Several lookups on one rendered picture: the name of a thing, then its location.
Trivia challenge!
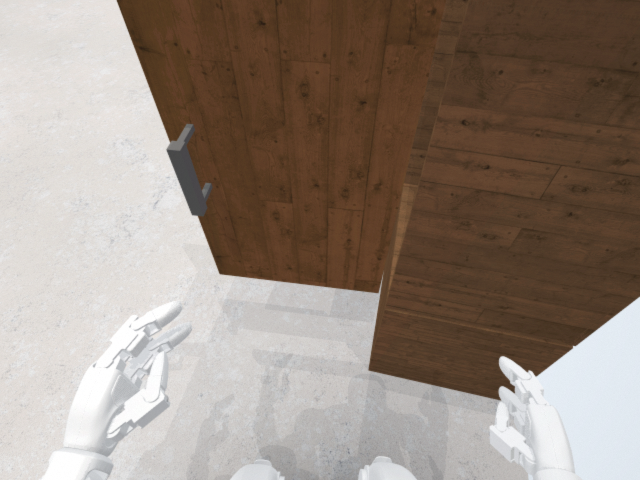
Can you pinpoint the handle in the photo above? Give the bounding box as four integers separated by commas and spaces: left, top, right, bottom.
166, 124, 213, 217

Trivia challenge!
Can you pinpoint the robot right shin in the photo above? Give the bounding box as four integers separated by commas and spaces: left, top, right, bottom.
372, 456, 392, 464

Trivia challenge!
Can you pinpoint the cupboard door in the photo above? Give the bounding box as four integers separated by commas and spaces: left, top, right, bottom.
117, 0, 446, 293

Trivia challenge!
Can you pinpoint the robot left forearm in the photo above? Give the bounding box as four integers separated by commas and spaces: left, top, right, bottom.
39, 448, 114, 480

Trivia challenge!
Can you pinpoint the robot right hand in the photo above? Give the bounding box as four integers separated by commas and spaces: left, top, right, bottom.
490, 356, 575, 477

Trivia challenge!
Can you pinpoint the robot left hand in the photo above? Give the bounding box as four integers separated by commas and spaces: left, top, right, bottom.
63, 301, 192, 457

